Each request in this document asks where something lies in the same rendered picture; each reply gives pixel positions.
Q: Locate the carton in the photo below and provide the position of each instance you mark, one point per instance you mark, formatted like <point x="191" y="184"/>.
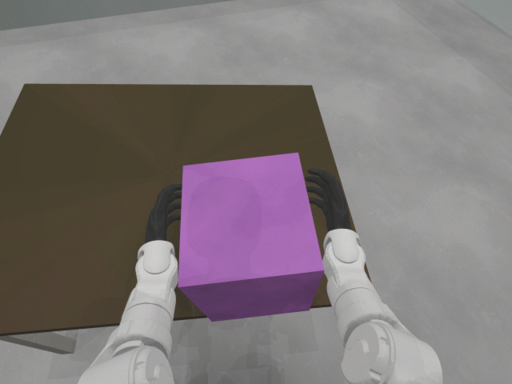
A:
<point x="248" y="245"/>

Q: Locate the right robot hand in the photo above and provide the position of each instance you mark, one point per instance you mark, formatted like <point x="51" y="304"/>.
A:
<point x="334" y="204"/>

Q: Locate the table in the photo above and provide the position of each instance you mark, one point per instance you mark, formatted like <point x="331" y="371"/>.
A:
<point x="81" y="167"/>

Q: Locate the left robot forearm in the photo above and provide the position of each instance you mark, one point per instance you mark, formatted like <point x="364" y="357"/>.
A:
<point x="149" y="312"/>

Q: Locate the robot left upper arm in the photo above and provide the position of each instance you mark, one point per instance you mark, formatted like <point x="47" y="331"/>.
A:
<point x="142" y="365"/>

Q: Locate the robot right upper arm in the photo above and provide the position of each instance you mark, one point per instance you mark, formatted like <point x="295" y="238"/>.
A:
<point x="376" y="353"/>

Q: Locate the right robot forearm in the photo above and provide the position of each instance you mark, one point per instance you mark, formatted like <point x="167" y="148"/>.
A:
<point x="353" y="298"/>

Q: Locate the left robot hand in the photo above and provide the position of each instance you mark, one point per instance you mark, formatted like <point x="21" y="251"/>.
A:
<point x="158" y="220"/>

